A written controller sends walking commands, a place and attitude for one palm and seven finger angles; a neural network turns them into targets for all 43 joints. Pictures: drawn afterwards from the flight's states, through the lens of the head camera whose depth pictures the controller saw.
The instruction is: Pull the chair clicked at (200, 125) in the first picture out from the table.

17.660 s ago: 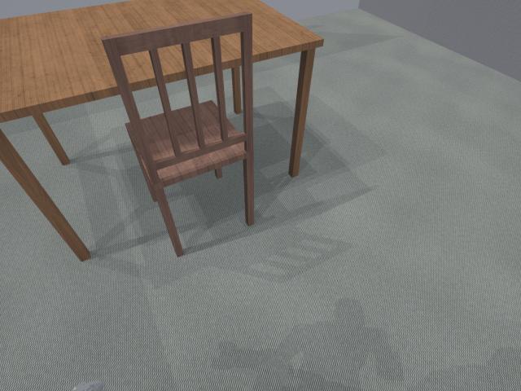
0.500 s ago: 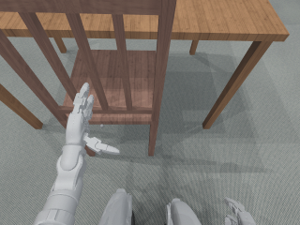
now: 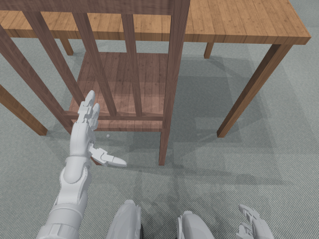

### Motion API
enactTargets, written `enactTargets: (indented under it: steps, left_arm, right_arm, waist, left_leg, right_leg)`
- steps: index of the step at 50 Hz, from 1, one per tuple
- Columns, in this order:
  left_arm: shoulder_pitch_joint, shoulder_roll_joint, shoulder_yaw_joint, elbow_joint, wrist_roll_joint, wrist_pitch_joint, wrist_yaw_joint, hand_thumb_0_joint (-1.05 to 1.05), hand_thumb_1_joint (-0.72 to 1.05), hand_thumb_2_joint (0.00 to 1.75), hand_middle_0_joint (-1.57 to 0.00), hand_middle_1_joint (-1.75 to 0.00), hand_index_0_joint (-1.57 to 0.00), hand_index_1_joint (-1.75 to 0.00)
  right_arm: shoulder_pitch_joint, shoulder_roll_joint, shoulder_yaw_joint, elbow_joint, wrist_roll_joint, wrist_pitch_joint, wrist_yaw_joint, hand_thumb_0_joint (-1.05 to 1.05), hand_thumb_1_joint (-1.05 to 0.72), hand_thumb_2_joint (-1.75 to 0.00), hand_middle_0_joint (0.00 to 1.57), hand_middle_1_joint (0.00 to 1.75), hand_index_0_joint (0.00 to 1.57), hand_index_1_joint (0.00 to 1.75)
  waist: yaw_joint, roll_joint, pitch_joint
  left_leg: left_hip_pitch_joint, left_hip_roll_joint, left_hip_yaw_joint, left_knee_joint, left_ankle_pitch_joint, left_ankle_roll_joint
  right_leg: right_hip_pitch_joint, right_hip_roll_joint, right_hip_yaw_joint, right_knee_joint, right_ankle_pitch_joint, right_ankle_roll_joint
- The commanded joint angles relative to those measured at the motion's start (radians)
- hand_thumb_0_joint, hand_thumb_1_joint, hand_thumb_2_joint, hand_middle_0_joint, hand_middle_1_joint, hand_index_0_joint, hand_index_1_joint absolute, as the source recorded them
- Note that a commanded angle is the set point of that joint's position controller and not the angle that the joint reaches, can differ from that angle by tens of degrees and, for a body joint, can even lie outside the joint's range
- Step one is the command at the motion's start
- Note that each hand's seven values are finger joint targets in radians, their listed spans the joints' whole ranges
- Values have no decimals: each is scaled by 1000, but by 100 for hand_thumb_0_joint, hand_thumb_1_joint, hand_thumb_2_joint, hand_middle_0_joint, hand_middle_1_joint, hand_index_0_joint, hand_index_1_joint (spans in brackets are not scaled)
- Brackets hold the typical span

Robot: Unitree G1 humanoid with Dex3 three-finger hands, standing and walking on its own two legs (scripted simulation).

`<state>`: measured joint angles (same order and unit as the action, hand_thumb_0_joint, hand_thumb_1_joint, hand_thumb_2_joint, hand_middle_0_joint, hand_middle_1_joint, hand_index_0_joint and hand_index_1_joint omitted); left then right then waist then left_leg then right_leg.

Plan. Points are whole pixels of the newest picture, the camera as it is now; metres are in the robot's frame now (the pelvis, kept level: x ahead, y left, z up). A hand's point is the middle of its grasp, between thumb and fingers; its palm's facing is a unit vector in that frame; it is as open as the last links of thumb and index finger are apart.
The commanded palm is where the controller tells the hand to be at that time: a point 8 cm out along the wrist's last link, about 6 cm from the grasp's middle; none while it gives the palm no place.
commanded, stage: push the fingers through the gap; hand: left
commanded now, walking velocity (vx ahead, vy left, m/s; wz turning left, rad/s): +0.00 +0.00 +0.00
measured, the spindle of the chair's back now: (101, 77) +0.50 +0.16 +0.08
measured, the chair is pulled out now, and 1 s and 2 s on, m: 0.00 0.00 0.00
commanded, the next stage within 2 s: hook a spindle and tug to test in 1.70 s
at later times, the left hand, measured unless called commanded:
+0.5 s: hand (106, 124) +0.39 +0.14 +0.03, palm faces +0.00 -1.00 -0.02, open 16.9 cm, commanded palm +0.37 +0.19 +0.02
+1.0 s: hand (114, 105) +0.45 +0.13 +0.02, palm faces +0.02 -1.00 -0.04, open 16.9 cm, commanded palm +0.43 +0.18 +0.02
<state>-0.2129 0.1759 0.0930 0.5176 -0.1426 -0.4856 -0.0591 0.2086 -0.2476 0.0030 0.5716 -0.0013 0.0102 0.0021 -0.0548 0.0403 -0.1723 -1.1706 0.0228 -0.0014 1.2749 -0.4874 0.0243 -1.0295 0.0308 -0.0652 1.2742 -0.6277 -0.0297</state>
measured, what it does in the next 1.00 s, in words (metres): stands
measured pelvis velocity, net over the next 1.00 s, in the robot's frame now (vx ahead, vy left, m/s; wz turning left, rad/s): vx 0.00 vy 0.01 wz -0.02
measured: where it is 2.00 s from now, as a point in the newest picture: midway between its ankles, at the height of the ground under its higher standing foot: outside the picture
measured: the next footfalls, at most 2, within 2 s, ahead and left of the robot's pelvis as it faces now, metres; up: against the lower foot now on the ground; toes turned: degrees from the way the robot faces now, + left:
none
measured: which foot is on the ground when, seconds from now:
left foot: down 0.00-1.00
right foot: down 0.00-1.00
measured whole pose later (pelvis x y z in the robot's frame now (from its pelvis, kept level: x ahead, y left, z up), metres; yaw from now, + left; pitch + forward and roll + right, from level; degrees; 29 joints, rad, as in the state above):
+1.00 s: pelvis +0.00 +0.01 -0.01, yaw -1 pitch +25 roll -3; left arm -0.61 0.23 0.20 0.89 -0.07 -0.52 -0.01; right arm 0.28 -0.24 0.00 0.63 -0.03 0.06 0.03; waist -0.11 0.05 -0.17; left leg -1.25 0.03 0.01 1.30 -0.48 0.04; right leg -1.11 0.04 -0.06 1.29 -0.62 -0.02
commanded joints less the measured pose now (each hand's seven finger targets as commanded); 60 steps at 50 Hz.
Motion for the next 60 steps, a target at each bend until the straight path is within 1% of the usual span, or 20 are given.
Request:
enactTargets:
  steps: [1,4,6,7,8,16,20,24,26,34,37,42,45,47,49,53,54,55,57,60]
  left_arm:
    - [-258,118,32,-209,-5,-79,-3,0,-50,30,-6,-8,-6,-8]
    - [-246,126,42,-184,-8,-71,-12,0,-50,30,-6,-8,-6,-8]
    - [-255,112,24,-207,-8,-64,-14,0,-50,30,-6,-8,-6,-8]
    - [-284,97,7,-214,-10,-61,-16,0,-50,30,-6,-8,-6,-8]
    - [-283,131,42,-225,-9,-63,-11,0,-50,30,-6,-8,-6,-8]
    - [-341,132,53,-149,0,-64,2,0,-50,30,-6,-8,-6,-8]
    - [-379,143,63,-146,5,-74,5,0,-50,30,-6,-8,-6,-8]
    - [-415,119,41,-99,7,-66,3,0,-50,30,-6,-8,-6,-8]
    - [-453,139,60,-73,12,-63,8,0,-50,30,-6,-8,-6,-8]
    - [-558,140,71,0,38,-82,40,0,-50,30,-6,-8,-6,-8]
    - [-631,129,59,64,53,-79,50,0,-50,30,-6,-8,-6,-8]
    - [-685,214,143,117,60,-95,68,0,-50,30,-6,-8,-6,-8]
    - [-731,159,91,123,75,-109,57,0,-50,30,-6,-8,-6,-8]
    - [-762,185,116,172,68,-106,53,0,-50,30,-6,-8,-6,-8]
    - [-774,240,165,204,68,-105,50,0,-50,30,-6,-8,-6,-8]
    - [-829,224,154,194,68,-118,43,0,-50,30,-6,-8,-6,-8]
    - [-804,237,168,207,68,-117,43,0,-50,30,-6,-8,-6,-8]
    - [-796,213,151,217,67,-112,38,0,-50,30,-6,-8,-6,-8]
    - [-816,233,166,269,70,-105,37,0,-50,30,-6,-8,-6,-8]
    - [-889,257,176,283,80,-109,39,0,-50,30,-6,-8,-6,-8]
  right_arm:
    - [42,-140,-55,-105,-2,-35,-6,0,-90,-90,20,30,20,30]
    - [46,-144,-57,-101,1,-33,-7,0,-90,-90,20,30,20,30]
    - [47,-144,-57,-105,1,-31,-5,0,-90,-90,20,30,20,30]
    - [51,-144,-58,-102,0,-32,-5,0,-90,-90,20,30,20,30]
    - [56,-146,-62,-97,1,-32,-7,0,-90,-90,20,30,20,30]
    - [65,-144,-57,-80,-3,-27,-3,0,-90,-90,20,30,20,30]
    - [74,-148,-59,-77,-7,-27,-1,0,-90,-90,20,30,20,30]
    - [83,-149,-60,-69,-7,-20,3,0,-90,-90,20,30,20,30]
    - [89,-155,-61,-64,-6,-16,1,0,-90,-90,20,30,20,30]
    - [116,-156,-64,-47,-15,-4,9,0,-90,-90,20,30,20,30]
    - [127,-158,-63,-35,-16,5,12,0,-90,-90,20,30,20,30]
    - [144,-163,-60,-34,-25,19,14,0,-90,-90,20,30,20,30]
    - [153,-155,-64,-28,-27,26,22,0,-90,-90,20,30,20,30]
    - [167,-160,-63,-18,-26,30,20,0,-90,-90,20,30,20,30]
    - [171,-164,-63,-14,-27,36,17,0,-90,-90,20,30,20,30]
    - [185,-158,-63,-10,-33,40,21,0,-90,-90,20,30,20,30]
    - [190,-160,-65,-8,-33,44,23,0,-90,-90,20,30,20,30]
    - [189,-157,-64,-12,-33,47,26,0,-90,-90,20,30,20,30]
    - [202,-160,-62,-2,-32,53,26,0,-90,-90,20,30,20,30]
    - [211,-162,-61,0,-36,62,27,0,-90,-90,20,30,20,30]
  waist:
    - [-27,-13,-378]
    - [-28,-20,-370]
    - [-25,19,-387]
    - [-40,18,-398]
    - [-26,16,-412]
    - [-40,-13,-370]
    - [-34,26,-407]
    - [-49,18,-395]
    - [-55,0,-389]
    - [-61,38,-431]
    - [-85,24,-394]
    - [-71,19,-438]
    - [-86,48,-454]
    - [-100,8,-432]
    - [-89,18,-439]
    - [-93,67,-484]
    - [-86,55,-487]
    - [-91,57,-489]
    - [-105,13,-450]
    - [-114,25,-448]
  left_leg:
    - [395,-5,-49,-122,235,8]
    - [390,-4,-50,-121,232,8]
    - [421,-3,-53,-127,257,5]
    - [440,-1,-58,-121,279,8]
    - [452,2,-62,-123,290,3]
    - [397,-3,-56,-120,247,5]
    - [439,-1,-64,-122,271,-1]
    - [440,0,-68,-125,269,0]
    - [435,3,-74,-127,240,0]
    - [478,4,-85,-127,267,-7]
    - [454,6,-89,-124,233,-3]
    - [425,0,-79,-117,244,-2]
    - [453,2,-78,-109,264,-2]
    - [422,2,-78,-105,248,3]
    - [392,-2,-67,-97,245,4]
    - [443,1,-71,-89,299,2]
    - [445,1,-71,-90,318,1]
    - [438,-1,-66,-88,322,3]
    - [390,-1,-66,-83,295,7]
    - [359,-5,-58,-73,280,13]
  right_leg:
    - [77,-5,50,-205,324,3]
    - [70,-4,50,-207,321,4]
    - [64,-4,43,-201,335,1]
    - [53,-4,39,-196,351,2]
    - [55,-4,38,-194,355,1]
    - [49,-2,40,-199,324,2]
    - [33,-1,38,-193,328,-3]
    - [14,1,32,-196,321,-1]
    - [-3,3,30,-200,288,-1]
    - [-34,6,23,-190,287,-5]
    - [-68,8,20,-190,259,-4]
    - [-29,11,32,-182,274,-4]
    - [-48,10,31,-183,289,-3]
    - [-42,14,34,-187,285,-1]
    - [-25,12,42,-185,292,0]
    - [-38,12,39,-172,327,-2]
    - [-27,13,37,-171,345,-4]
    - [-22,14,39,-173,355,-2]
    - [-19,16,42,-175,345,1]
    - [-15,13,51,-176,343,4]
